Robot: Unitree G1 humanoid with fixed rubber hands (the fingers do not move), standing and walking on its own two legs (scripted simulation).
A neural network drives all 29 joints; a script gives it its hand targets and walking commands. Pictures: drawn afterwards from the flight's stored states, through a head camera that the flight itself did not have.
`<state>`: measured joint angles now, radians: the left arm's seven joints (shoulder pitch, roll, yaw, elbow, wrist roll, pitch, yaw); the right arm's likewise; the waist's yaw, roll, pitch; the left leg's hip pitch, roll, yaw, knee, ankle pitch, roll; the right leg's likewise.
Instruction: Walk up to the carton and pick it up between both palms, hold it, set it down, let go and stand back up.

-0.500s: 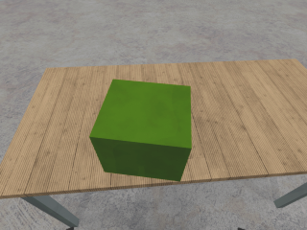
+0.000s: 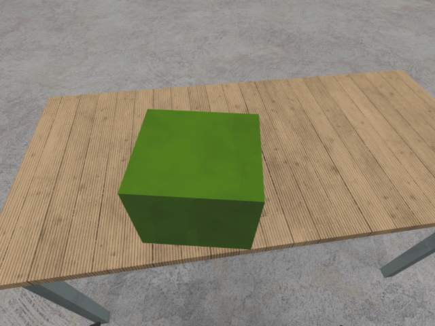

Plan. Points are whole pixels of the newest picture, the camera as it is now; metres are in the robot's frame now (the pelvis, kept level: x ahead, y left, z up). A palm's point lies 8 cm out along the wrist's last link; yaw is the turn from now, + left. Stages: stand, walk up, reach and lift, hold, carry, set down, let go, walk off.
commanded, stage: walk up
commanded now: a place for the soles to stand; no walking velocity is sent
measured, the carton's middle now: (199, 179) +0.40 +0.04 +0.01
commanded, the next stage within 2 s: reach and lift in 0.86 s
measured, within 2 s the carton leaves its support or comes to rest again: neither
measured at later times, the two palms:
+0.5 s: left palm out of the picture +0.06 +0.26 -0.12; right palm out of the picture +0.03 -0.25 -0.12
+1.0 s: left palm out of the picture +0.08 +0.27 -0.13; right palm out of the picture +0.04 -0.25 -0.13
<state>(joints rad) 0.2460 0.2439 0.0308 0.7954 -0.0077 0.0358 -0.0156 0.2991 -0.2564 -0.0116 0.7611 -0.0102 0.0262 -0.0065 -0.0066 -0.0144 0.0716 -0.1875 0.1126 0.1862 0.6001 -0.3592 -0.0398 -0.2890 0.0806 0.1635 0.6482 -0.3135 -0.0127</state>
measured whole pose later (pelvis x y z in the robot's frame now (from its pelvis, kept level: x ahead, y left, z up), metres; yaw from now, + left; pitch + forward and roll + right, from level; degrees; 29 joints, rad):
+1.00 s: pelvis -0.03 +0.02 -0.02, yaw +2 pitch -1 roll +1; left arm 0.10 0.26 -0.01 0.76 -0.01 0.29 0.03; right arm 0.22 -0.23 -0.13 0.88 -0.08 -0.04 0.06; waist -0.03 -0.03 0.09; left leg -0.35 0.06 0.13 0.76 -0.39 0.00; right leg -0.43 0.00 0.10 0.78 -0.34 0.01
